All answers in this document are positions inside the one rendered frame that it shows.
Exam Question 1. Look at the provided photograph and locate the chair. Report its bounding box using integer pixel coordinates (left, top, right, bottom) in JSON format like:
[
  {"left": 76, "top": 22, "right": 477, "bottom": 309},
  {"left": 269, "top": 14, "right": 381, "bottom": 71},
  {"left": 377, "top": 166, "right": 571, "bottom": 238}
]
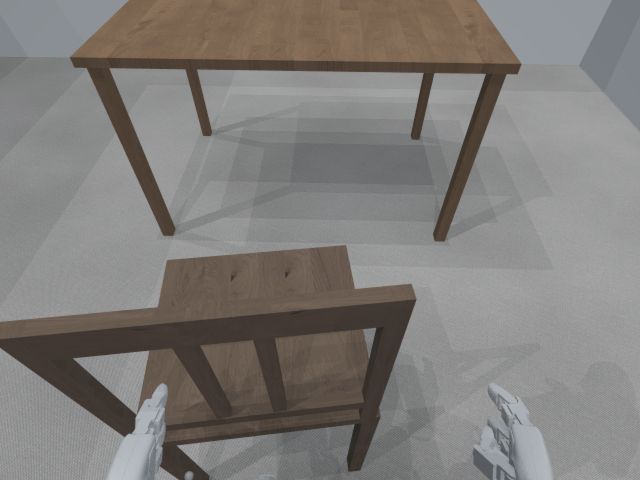
[{"left": 0, "top": 245, "right": 417, "bottom": 480}]

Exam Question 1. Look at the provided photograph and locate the left robot hand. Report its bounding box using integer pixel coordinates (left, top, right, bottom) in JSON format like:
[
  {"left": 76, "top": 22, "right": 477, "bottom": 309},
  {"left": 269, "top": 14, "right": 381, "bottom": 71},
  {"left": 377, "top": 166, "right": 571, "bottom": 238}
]
[{"left": 104, "top": 383, "right": 168, "bottom": 480}]

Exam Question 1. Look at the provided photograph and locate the right robot hand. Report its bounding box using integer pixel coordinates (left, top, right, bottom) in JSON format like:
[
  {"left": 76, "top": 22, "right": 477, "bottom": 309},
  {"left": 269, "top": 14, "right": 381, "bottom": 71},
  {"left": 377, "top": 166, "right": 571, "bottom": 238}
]
[{"left": 473, "top": 383, "right": 554, "bottom": 480}]

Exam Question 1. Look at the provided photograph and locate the table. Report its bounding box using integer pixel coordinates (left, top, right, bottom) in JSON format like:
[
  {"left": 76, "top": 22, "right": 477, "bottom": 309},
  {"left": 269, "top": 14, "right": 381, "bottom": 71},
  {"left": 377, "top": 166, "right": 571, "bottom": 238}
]
[{"left": 70, "top": 0, "right": 521, "bottom": 242}]

